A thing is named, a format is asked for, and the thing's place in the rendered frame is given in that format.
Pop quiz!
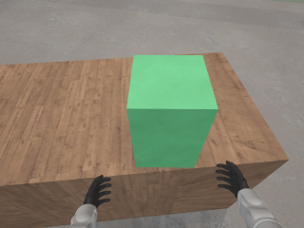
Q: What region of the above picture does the left robot forearm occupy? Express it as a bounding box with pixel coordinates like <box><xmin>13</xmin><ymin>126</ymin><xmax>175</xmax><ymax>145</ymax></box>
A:
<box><xmin>69</xmin><ymin>203</ymin><xmax>98</xmax><ymax>228</ymax></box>

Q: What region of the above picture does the robot left hand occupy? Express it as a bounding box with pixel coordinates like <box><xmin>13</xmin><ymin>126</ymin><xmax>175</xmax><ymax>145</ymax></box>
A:
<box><xmin>83</xmin><ymin>175</ymin><xmax>112</xmax><ymax>208</ymax></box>

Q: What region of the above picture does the robot right hand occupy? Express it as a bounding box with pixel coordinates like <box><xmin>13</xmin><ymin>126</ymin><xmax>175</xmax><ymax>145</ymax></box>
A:
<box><xmin>216</xmin><ymin>161</ymin><xmax>249</xmax><ymax>198</ymax></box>

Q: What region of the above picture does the right robot forearm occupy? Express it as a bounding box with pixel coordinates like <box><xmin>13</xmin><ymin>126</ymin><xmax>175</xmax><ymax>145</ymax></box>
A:
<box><xmin>237</xmin><ymin>188</ymin><xmax>283</xmax><ymax>228</ymax></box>

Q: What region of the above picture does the carton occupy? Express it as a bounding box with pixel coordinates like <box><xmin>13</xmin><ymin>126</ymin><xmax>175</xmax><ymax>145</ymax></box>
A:
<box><xmin>126</xmin><ymin>55</ymin><xmax>219</xmax><ymax>168</ymax></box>

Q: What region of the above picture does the pedestal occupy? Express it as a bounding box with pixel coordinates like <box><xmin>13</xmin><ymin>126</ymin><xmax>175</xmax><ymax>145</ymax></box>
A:
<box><xmin>0</xmin><ymin>52</ymin><xmax>289</xmax><ymax>228</ymax></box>

